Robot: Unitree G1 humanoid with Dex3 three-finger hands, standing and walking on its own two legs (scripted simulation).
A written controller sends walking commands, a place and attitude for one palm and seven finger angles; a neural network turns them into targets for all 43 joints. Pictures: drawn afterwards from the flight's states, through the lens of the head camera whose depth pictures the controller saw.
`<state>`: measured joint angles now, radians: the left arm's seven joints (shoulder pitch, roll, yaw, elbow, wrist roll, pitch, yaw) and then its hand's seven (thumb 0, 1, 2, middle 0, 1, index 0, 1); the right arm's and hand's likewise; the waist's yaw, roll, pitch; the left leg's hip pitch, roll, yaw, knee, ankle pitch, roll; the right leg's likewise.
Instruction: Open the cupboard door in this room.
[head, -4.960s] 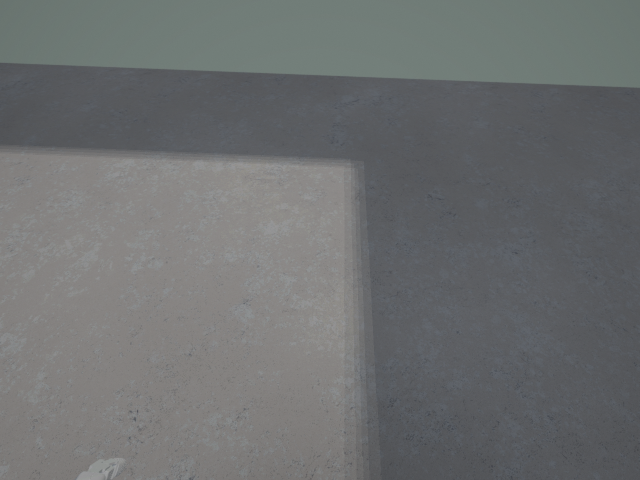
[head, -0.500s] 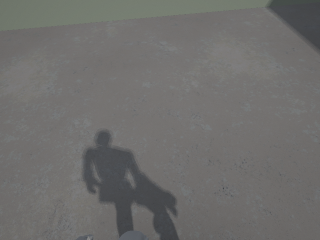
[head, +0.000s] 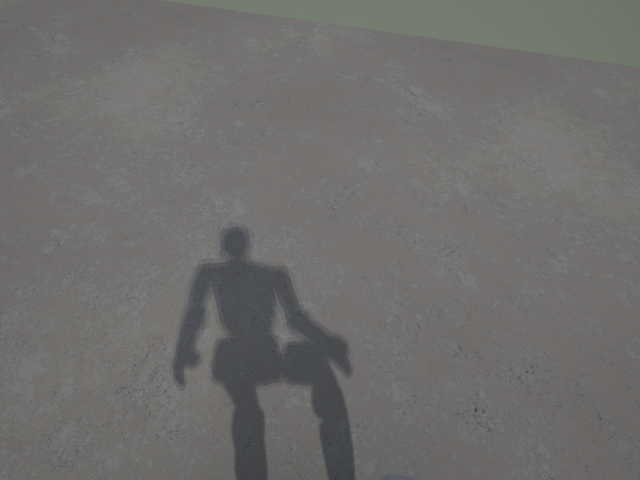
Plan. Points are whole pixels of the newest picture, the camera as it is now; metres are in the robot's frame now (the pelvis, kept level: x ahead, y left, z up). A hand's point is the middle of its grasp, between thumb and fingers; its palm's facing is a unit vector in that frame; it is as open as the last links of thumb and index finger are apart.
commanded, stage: turn or walk to find it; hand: left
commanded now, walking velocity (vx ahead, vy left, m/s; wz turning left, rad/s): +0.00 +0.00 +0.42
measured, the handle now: out of the picture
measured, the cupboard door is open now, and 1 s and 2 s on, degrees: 0 0 0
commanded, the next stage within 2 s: none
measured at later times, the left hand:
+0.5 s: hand out of the picture +0.00 +0.15 -0.15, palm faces +0.26 -0.93 -0.27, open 7.4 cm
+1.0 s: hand out of the picture -0.10 +0.19 -0.17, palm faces +0.47 -0.84 -0.27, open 7.4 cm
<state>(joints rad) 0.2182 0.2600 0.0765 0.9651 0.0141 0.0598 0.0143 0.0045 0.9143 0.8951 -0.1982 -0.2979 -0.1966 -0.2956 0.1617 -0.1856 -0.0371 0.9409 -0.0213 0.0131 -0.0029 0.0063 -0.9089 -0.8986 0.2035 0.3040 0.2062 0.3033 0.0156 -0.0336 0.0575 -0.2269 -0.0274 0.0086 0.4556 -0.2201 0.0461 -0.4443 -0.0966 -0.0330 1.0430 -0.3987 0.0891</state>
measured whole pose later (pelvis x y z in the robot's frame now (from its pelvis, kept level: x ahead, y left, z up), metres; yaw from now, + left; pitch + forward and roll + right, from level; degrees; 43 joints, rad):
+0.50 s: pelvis -0.03 -0.05 +0.00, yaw +15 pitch -1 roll +3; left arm 0.22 0.15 0.03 0.93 0.02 0.01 0.02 0.00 0.91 0.89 -0.20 -0.30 -0.20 -0.30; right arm 0.25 -0.25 -0.09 1.01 -0.03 0.08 0.02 0.01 -0.91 -0.90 0.20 0.30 0.20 0.30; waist -0.02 0.03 0.06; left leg -0.44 0.03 -0.01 1.06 -0.39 -0.07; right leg -0.21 -0.10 -0.18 0.50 -0.28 -0.03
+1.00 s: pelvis -0.07 -0.03 +0.00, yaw +26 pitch +0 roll +0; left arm 0.21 0.24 0.07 0.95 0.01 0.06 0.01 0.00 0.91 0.90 -0.20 -0.30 -0.20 -0.30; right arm 0.16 -0.19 -0.04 0.95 -0.03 0.02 0.00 0.01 -0.91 -0.90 0.20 0.30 0.21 0.30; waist 0.00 -0.01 0.06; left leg -0.24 -0.03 0.00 0.47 -0.22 0.02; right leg -0.40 -0.08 -0.04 0.90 -0.44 0.08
